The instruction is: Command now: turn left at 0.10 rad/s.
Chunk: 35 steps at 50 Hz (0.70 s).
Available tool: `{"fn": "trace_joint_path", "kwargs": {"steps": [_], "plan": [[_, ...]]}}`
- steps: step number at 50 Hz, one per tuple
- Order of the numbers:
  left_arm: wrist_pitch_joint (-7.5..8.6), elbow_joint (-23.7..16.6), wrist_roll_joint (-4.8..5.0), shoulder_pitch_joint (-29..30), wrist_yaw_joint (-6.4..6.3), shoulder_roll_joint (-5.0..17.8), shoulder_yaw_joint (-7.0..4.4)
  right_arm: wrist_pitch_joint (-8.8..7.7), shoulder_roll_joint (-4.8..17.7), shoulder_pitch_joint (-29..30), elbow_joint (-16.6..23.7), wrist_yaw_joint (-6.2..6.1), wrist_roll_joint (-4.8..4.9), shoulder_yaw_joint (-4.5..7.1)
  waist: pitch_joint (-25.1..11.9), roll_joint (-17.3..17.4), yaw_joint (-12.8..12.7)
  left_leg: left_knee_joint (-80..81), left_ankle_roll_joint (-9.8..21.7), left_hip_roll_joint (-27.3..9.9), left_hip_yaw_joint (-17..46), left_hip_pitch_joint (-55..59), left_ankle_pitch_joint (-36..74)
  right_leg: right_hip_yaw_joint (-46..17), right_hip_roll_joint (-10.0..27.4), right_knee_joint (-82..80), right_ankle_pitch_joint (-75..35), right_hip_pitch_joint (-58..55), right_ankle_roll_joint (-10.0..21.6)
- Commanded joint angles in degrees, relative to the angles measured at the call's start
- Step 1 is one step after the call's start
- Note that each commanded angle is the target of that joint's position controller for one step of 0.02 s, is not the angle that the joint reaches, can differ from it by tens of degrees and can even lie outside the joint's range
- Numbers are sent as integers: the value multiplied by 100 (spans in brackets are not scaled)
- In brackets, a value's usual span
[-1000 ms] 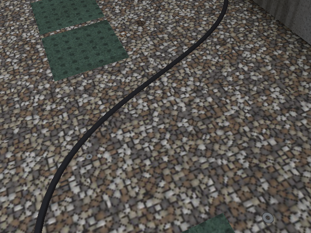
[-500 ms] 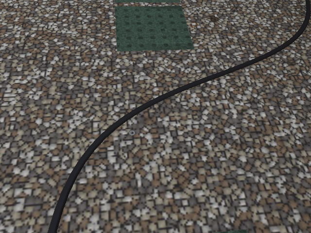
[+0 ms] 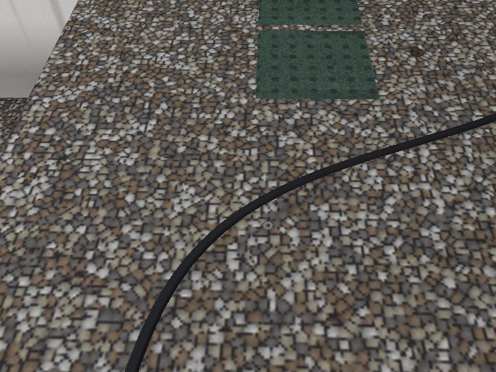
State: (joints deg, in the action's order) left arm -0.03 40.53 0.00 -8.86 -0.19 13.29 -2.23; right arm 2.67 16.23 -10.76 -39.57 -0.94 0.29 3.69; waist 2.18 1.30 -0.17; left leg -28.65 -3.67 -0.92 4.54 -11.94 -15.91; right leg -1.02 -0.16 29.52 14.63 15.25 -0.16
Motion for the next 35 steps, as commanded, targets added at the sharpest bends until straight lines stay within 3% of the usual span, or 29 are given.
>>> {"fn": "trace_joint_path", "kwargs": {"steps": [1, 2, 3, 4, 6, 11, 19, 34, 35], "plan": [[193, -285, -136, -305, 77, 731, -140, -77, 994, -53, 384, -54, -96, 198, -814, 73, -286, 412, 442, -591, 503, 984, 2283, -492, 512, -304, -983, 10, 246], [226, -261, -163, -238, 77, 543, -86, -84, 744, 58, 260, -8, -116, 158, -823, 677, -302, 411, 698, -535, 497, 325, 1121, -122, 247, -401, -320, -376, -32], [219, -246, -167, 78, 67, 729, -109, -112, 483, 158, 329, 37, -130, 96, -551, 415, -115, 542, 690, -393, 480, 42, 559, -74, 215, -276, -311, -436, -167], [199, -249, -141, 200, 51, 725, -121, -145, 411, 128, 266, 33, -164, 65, -455, 297, -82, 607, 613, -361, 464, -97, 368, -60, 220, -238, -394, -442, -163], [126, -210, -103, 115, 6, 697, -117, -225, 476, 76, 206, 20, -138, 59, -209, 300, -88, 595, 525, -288, 414, -227, 446, -96, 235, -230, -556, -364, -122], [113, -8, -77, -52, -57, 647, -117, -277, 363, -83, 82, -35, -116, -5, -108, 167, -73, 543, 504, -219, 373, -273, 438, -104, 244, -250, -597, -355, -163], [105, 346, -49, -226, -129, 687, -136, -309, 265, -169, -138, -44, -94, -40, -163, -48, -56, 460, 517, -125, 273, -152, 710, -116, 268, -263, -792, -413, -239], [34, 1076, -12, -460, -246, 658, -136, -333, 195, -366, -860, -75, -53, -53, -84, -79, -66, 469, 458, 12, 66, -95, 944, -83, 244, -324, -914, -498, -214], [22, 1170, -10, -562, -251, 598, -122, -322, 181, -475, -958, -86, -48, -55, -201, -29, -64, 541, 484, 53, 37, -49, 358, 31, 148, -287, -405, -536, -203]]}}
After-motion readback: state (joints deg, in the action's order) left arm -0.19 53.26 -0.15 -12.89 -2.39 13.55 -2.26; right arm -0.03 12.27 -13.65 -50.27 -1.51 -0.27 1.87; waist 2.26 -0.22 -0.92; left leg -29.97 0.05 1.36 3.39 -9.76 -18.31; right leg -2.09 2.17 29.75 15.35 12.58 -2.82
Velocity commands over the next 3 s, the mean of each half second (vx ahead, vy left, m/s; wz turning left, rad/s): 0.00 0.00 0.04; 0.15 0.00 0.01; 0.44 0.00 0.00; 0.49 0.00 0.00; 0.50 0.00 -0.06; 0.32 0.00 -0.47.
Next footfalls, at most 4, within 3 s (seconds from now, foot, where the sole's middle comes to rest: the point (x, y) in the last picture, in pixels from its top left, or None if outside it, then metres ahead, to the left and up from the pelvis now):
1.36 left None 0.43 0.12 -0.77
1.90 right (306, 285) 0.73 -0.12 -0.77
2.46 left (230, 202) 1.04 0.11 -0.77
2.94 right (303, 161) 1.23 -0.15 -0.77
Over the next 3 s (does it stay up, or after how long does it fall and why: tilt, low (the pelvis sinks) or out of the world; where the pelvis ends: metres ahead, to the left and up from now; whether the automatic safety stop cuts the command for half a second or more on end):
stays up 1.10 -0.03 -0.02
